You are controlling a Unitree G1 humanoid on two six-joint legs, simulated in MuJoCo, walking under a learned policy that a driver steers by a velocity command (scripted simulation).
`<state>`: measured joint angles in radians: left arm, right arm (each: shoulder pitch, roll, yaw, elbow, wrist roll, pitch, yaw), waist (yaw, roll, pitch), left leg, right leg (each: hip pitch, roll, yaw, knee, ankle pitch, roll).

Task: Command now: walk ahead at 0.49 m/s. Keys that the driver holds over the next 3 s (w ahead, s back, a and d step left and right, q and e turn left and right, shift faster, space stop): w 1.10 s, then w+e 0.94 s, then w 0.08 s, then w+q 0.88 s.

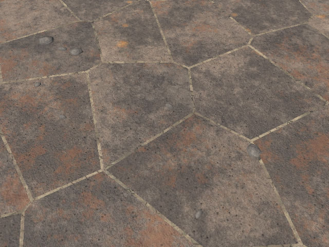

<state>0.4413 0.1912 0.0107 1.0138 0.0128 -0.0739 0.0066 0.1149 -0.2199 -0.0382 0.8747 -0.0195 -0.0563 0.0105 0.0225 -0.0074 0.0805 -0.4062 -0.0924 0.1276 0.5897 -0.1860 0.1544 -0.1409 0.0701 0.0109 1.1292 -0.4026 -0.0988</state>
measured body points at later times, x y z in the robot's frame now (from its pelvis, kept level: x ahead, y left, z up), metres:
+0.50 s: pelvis +0.28 -0.04 +0.01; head +0.31 -0.04 +0.45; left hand +0.49 +0.17 -0.10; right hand +0.17 -0.26 -0.14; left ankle +0.09 +0.04 -0.71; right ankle +0.40 -0.11 -0.72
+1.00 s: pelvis +0.54 -0.03 +0.02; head +0.57 -0.03 +0.47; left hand +0.43 +0.19 -0.13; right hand +0.75 -0.24 -0.09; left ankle +0.69 +0.07 -0.70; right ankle +0.40 -0.12 -0.72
